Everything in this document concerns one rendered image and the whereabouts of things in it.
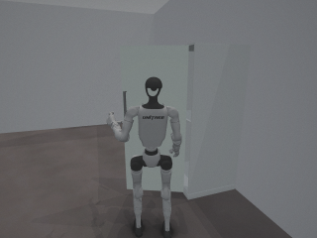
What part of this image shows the robot head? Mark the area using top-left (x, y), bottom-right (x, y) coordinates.
top-left (142, 76), bottom-right (164, 109)

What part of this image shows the handle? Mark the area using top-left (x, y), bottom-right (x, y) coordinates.
top-left (123, 91), bottom-right (127, 117)

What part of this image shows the robot right forearm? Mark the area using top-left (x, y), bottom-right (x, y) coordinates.
top-left (172, 133), bottom-right (182, 152)

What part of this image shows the robot left hand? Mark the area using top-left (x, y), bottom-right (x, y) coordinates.
top-left (106, 111), bottom-right (122, 126)

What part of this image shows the right robot upper arm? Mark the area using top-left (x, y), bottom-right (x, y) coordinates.
top-left (165, 106), bottom-right (181, 142)

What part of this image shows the robot left forearm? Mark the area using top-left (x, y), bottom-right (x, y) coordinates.
top-left (110, 121), bottom-right (122, 141)

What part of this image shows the robot right hand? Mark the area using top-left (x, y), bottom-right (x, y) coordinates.
top-left (169, 149), bottom-right (179, 158)

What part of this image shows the left robot upper arm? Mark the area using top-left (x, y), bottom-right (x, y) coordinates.
top-left (118, 105), bottom-right (140, 143)

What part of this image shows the fridge door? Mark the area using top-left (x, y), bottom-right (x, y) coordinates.
top-left (120, 45), bottom-right (189, 192)

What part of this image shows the right robot shin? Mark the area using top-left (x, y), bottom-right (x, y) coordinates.
top-left (162, 188), bottom-right (171, 231)

